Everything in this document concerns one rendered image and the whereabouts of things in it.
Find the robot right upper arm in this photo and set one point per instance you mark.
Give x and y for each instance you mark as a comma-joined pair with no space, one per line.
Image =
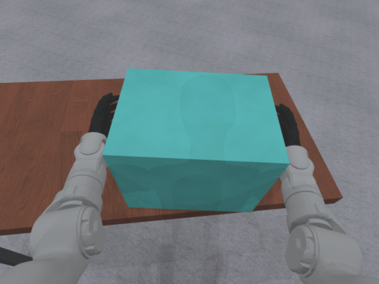
321,256

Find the left robot hand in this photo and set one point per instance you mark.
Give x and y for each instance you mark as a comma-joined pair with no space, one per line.
100,121

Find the table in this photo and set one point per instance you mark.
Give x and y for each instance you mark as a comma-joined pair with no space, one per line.
41,124

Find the robot left upper arm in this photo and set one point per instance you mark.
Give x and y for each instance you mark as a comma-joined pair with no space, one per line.
63,243

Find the carton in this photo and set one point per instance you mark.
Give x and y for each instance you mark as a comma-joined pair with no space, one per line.
195,140

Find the right robot hand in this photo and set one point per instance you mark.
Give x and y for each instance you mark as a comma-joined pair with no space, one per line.
288,126

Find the robot left forearm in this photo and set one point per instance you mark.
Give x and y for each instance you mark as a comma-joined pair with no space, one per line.
86,179

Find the robot right forearm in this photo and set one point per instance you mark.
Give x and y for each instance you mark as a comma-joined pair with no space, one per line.
302,197

